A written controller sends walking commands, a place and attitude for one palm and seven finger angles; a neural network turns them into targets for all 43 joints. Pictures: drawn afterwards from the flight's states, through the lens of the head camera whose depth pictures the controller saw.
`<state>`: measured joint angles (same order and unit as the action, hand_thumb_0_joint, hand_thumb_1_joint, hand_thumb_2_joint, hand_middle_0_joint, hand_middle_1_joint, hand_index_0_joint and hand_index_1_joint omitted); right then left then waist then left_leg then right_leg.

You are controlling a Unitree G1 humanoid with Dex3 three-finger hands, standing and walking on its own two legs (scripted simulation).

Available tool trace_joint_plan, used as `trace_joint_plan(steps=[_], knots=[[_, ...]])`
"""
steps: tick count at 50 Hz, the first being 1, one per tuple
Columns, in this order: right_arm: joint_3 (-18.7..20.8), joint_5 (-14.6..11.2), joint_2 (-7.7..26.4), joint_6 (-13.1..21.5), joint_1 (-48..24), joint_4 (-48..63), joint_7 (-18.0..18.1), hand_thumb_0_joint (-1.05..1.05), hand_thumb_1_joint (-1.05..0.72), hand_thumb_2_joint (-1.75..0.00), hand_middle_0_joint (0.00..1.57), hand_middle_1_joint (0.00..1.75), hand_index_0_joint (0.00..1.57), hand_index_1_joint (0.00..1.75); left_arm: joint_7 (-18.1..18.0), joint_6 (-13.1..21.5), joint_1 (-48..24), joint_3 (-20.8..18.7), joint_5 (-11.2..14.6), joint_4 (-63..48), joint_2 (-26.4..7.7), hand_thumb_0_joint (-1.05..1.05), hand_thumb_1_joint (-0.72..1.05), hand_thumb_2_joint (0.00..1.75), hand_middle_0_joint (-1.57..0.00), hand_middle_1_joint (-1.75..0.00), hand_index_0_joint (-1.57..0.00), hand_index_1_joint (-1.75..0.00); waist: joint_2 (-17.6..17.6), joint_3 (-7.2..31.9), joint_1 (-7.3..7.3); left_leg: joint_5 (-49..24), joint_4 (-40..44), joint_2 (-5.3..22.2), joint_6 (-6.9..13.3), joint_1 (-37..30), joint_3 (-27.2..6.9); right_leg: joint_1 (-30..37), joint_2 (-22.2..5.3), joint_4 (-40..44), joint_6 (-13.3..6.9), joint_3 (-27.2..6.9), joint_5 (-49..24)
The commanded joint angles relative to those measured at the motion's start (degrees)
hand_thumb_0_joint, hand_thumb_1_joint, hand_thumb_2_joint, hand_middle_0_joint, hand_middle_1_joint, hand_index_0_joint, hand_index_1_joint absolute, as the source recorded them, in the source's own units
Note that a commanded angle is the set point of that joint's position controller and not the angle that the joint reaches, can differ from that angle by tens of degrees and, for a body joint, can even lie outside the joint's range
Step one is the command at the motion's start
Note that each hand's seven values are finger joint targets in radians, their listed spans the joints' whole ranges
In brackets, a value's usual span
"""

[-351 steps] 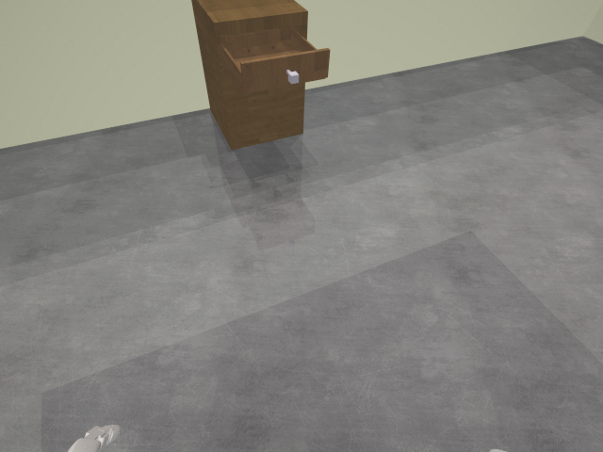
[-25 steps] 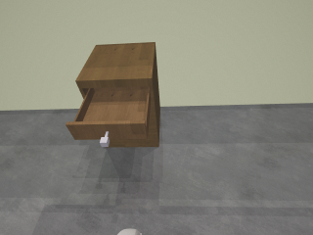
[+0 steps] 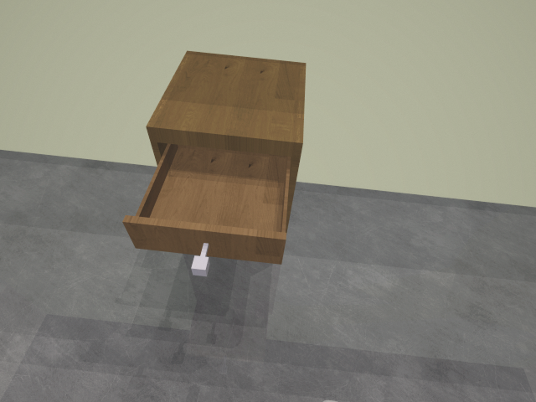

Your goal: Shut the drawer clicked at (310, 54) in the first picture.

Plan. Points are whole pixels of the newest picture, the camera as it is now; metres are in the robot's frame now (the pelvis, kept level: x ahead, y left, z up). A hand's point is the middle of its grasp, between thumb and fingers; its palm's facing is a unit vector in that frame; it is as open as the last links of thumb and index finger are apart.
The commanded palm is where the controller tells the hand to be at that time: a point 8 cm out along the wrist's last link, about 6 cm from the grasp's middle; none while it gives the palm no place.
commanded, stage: take the last steps up to it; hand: left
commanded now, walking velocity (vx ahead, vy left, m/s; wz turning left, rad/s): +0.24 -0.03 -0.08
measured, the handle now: (202, 258) +0.44 +0.19 -0.23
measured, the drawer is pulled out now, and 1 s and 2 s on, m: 0.28 0.28 0.28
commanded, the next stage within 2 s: come to a stop and stand still in 0.24 s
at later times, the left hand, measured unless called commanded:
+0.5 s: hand (206, 338) +0.24 +0.13 -0.16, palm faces -0.03 -0.97 -0.22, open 7.3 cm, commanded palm none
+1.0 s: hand (126, 391) +0.15 +0.25 -0.17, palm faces +0.05 -0.96 -0.29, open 7.4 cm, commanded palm none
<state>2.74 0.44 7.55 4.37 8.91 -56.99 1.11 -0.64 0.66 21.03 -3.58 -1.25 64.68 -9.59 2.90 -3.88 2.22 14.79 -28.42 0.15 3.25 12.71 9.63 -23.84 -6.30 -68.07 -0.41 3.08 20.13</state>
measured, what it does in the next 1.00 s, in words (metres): walks ahead: right foot, then left foot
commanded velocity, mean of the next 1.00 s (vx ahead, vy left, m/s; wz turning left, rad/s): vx -0.02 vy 0.04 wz -0.02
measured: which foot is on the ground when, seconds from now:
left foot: down 0.00-0.40, up 0.42-0.86, down 0.88-1.00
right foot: up 0.00-0.36, down 0.38-0.90, up 0.92-1.00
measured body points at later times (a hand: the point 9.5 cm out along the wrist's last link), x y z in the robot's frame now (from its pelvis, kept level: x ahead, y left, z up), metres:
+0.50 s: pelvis +0.15 -0.03 -0.01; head +0.18 -0.06 +0.44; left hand +0.25 +0.18 -0.15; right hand +0.07 -0.23 -0.17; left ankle +0.05 +0.09 -0.68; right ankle +0.21 -0.11 -0.74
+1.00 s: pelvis +0.11 +0.04 -0.01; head +0.08 +0.03 +0.44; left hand +0.15 +0.30 -0.15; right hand +0.18 -0.20 -0.15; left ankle +0.11 +0.14 -0.74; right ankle +0.16 -0.08 -0.72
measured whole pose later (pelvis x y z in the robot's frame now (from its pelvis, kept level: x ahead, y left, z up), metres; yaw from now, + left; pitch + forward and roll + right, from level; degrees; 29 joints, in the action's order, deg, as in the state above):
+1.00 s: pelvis +0.11 +0.04 -0.01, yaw -3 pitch -4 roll +2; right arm 2.0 1.8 11.5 -3.0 13.9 -52.2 -0.1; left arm -2.6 -4.1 17.6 -2.7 -1.4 55.8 -12.0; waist 0.4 1.3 0.9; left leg 18.4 -33.2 -1.3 2.2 11.5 5.6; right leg -22.3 -2.7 -44.4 -0.3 0.4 18.5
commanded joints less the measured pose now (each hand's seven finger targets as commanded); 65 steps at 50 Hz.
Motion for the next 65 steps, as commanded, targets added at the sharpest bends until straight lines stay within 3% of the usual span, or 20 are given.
trace_joint_plan(steps=[1,14,17,18,19,20,21,26,37,38,39,40,42,44,45,49,52,55,58,65], knots=[[0.3,0.4,5.3,0.8,9.3,-1.5,0.5,0.00,-0.90,-0.90,0.20,0.30,0.20,0.30,0.5,0.2,3.6,-0.4,-0.4,-3.2,-0.5,0.00,0.90,0.90,-0.20,-0.30,-0.20,-0.30,-8.1,0.4,-0.64,-25.5,17.1,15.1,5.3,-3.6,-10.3,-6.8,-1.3,0.4,1.0,-1.9,-5.5],[0.3,1.3,7.7,-0.4,16.6,-5.2,0.6,0.00,-0.90,-0.90,0.20,0.30,0.20,0.30,0.8,0.4,-14.3,0.4,0.0,-11.2,-2.0,0.00,0.90,0.90,-0.20,-0.30,-0.20,-0.30,-6.9,-3.9,-4.25,-37.5,11.8,16.0,6.3,-11.5,-7.6,-5.8,2.3,27.4,-1.4,2.3,-5.5],[0.1,0.8,8.6,-0.9,15.1,-5.6,0.6,0.00,-0.90,-0.90,0.20,0.30,0.20,0.30,0.6,1.4,-5.4,0.1,-0.2,-8.5,-3.0,0.00,0.90,0.90,-0.20,-0.30,-0.20,-0.30,-6.3,1.4,0.06,-42.2,0.4,13.6,3.8,-9.6,-5.0,9.4,5.7,36.1,-2.7,4.3,-10.3],[0.0,0.2,7.8,-0.9,14.7,-5.6,0.5,0.00,-0.90,-0.90,0.20,0.30,0.20,0.30,0.3,2.1,0.3,-0.4,-0.3,-6.5,-4.9,0.00,0.90,0.90,-0.20,-0.30,-0.20,-0.30,-3.8,5.3,2.53,-36.8,-7.7,10.6,1.4,-5.6,-3.5,19.4,3.9,40.5,-2.8,2.1,-20.9],[-0.2,-0.4,5.3,-0.8,16.3,-5.0,0.2,0.00,-0.90,-0.90,0.20,0.30,0.20,0.30,-0.7,3.0,5.3,-1.3,-0.4,-5.1,-9.8,0.00,0.90,0.90,-0.20,-0.30,-0.20,-0.30,5.1,11.8,3.23,-16.4,-21.2,4.3,-2.1,6.0,-1.4,31.9,-8.3,39.4,-7.5,-13.8,-46.6],[-0.4,-0.8,4.8,-1.4,18.3,-4.9,0.7,0.00,-0.90,-0.90,0.20,0.30,0.20,0.30,-0.8,3.0,6.4,-1.2,0.8,-4.4,-12.1,0.00,0.90,0.90,-0.20,-0.30,-0.20,-0.30,5.4,15.5,1.44,19.2,-31.7,0.1,-4.1,6.7,-3.9,31.6,-19.1,43.1,-14.8,-21.6,-68.7],[-0.5,-0.9,4.2,-2.3,17.7,-5.4,1.3,0.00,-0.90,-0.90,0.20,0.30,0.20,0.30,-1.3,2.7,1.6,-0.3,0.9,-5.4,-11.1,0.00,0.90,0.90,-0.20,-0.30,-0.20,-0.30,0.1,12.4,-0.23,20.4,-32.5,2.0,-3.9,5.2,-10.2,24.8,-18.5,44.5,-16.1,-17.9,-66.6],[0.2,-0.7,2.5,-6.6,15.9,-6.3,0.6,0.00,-0.90,-0.90,0.20,0.30,0.20,0.30,-2.3,0.9,-9.1,0.0,0.2,-8.1,-7.7,0.00,0.90,0.90,-0.20,-0.30,-0.20,-0.30,0.7,5.7,-3.41,13.2,-31.1,3.0,-5.5,4.7,-10.5,8.5,-12.5,48.9,-11.1,-9.0,-45.7],[1.1,0.1,4.5,-6.9,9.4,-0.6,-0.8,0.00,-0.90,-0.90,0.20,0.30,0.20,0.30,-2.0,-1.2,-8.2,-2.1,-1.2,-9.6,-11.0,0.00,0.90,0.90,-0.20,-0.30,-0.20,-0.30,8.5,7.5,-0.76,10.4,-19.3,1.2,-6.2,6.4,-8.6,9.8,-10.2,52.0,-9.9,-11.9,-14.1],[2.2,0.1,8.9,-5.6,11.9,4.1,-0.9,0.00,-0.90,-0.90,0.20,0.30,0.20,0.30,-4.2,-0.2,-6.3,-1.1,-1.1,-11.1,-13.7,0.00,0.90,0.90,-0.20,-0.30,-0.20,-0.30,1.3,18.5,-3.98,15.7,-20.7,-2.0,-7.1,8.0,-4.9,23.6,-13.8,46.8,-9.2,-18.7,-35.2],[1.3,-0.6,7.8,-5.6,9.1,4.8,-1.0,0.00,-0.90,-0.90,0.20,0.30,0.20,0.30,-3.9,-0.2,-8.1,-1.4,-1.0,-12.2,-15.5,0.00,0.90,0.90,-0.20,-0.30,-0.20,-0.30,2.8,15.2,-3.55,14.2,-15.7,1.1,-6.4,6.7,-5.5,21.3,-15.4,45.4,-10.5,-16.9,-32.1],[1.2,0.0,6.4,-5.4,9.1,6.0,-0.7,0.00,-0.90,-0.90,0.20,0.30,0.20,0.30,-3.9,-0.9,-7.0,-1.2,-1.1,-13.0,-13.2,0.00,0.90,0.90,-0.20,-0.30,-0.20,-0.30,2.7,14.4,-2.20,13.0,-7.1,-0.5,-5.1,4.6,-6.1,18.0,-11.1,42.3,-9.3,-14.4,-20.8],[0.8,0.1,7.1,-5.1,10.8,6.0,-0.4,0.00,-0.90,-0.90,0.20,0.30,0.20,0.30,-3.4,-2.3,-8.3,-0.5,-0.3,-13.0,-11.0,0.00,0.90,0.90,-0.20,-0.30,-0.20,-0.30,2.5,6.9,-3.94,2.3,6.8,-1.0,-4.0,-2.0,-4.8,7.7,-4.6,39.9,-4.4,-6.8,-4.2],[1.2,1.2,11.8,-5.1,8.5,8.2,-0.3,0.00,-0.90,-0.90,0.20,0.30,0.20,0.30,-2.5,-3.3,-6.1,0.4,0.5,-13.4,-6.6,0.00,0.90,0.90,-0.20,-0.30,-0.20,-0.30,-12.2,0.0,-2.65,5.9,14.8,10.2,-0.1,3.4,-16.6,-0.3,3.1,32.4,0.2,0.4,5.0],[1.4,1.6,13.8,-5.6,4.4,9.8,-0.3,0.00,-0.90,-0.90,0.20,0.30,0.20,0.30,-2.2,-3.5,-5.2,0.3,0.7,-13.5,-5.5,0.00,0.90,0.90,-0.20,-0.30,-0.20,-0.30,-13.3,-4.2,-1.63,10.6,16.8,14.8,3.7,14.6,-20.3,3.3,4.8,26.9,0.5,0.6,3.6],[0.6,1.3,12.0,-6.0,-1.5,10.3,-0.9,0.00,-0.90,-0.90,0.20,0.30,0.20,0.30,-1.5,-3.5,-0.6,0.8,-0.2,-12.3,-4.7,0.00,0.90,0.90,-0.20,-0.30,-0.20,-0.30,-12.9,-7.4,0.16,14.8,16.6,10.6,4.4,22.2,-17.1,7.4,6.5,17.0,-0.2,-2.0,-0.8],[0.3,1.3,11.4,-5.9,2.5,9.6,-0.5,0.00,-0.90,-0.90,0.20,0.30,0.20,0.30,-1.3,-1.6,2.5,1.2,-0.3,-12.4,-4.4,0.00,0.90,0.90,-0.20,-0.30,-0.20,-0.30,-4.6,-5.7,0.40,12.1,9.2,9.3,3.0,12.8,-17.3,8.4,5.4,36.9,-0.7,-2.5,-2.1],[-0.8,0.0,7.5,-5.4,8.3,8.6,-0.1,0.00,-0.90,-0.90,0.20,0.30,0.20,0.30,-1.6,0.4,-0.3,1.5,-0.3,-13.4,-7.9,0.00,0.90,0.90,-0.20,-0.30,-0.20,-0.30,2.5,-0.5,-4.29,4.9,0.1,0.9,-1.6,3.9,-11.0,4.6,-5.4,50.0,-6.4,-18.9,-2.2],[-1.0,0.1,7.6,-4.7,10.2,6.2,-0.1,0.00,-0.90,-0.90,0.20,0.30,0.20,0.30,-1.7,1.0,-3.4,1.5,0.2,-13.6,-6.9,0.00,0.90,0.90,-0.20,-0.30,-0.20,-0.30,8.9,4.6,-5.03,1.4,3.2,1.6,-1.8,-3.2,-10.4,5.2,-3.4,48.9,-6.1,-15.3,-3.7],[-1.2,0.4,9.5,-3.5,8.6,3.8,-0.1,0.00,-0.90,-0.90,0.20,0.30,0.20,0.30,-1.6,-0.4,1.2,2.1,-0.2,-11.2,-3.6,0.00,0.90,0.90,-0.20,-0.30,-0.20,-0.30,-7.3,0.7,-1.80,10.6,15.9,7.8,0.3,4.8,-18.5,10.2,3.1,42.9,-2.0,-5.5,-4.7]])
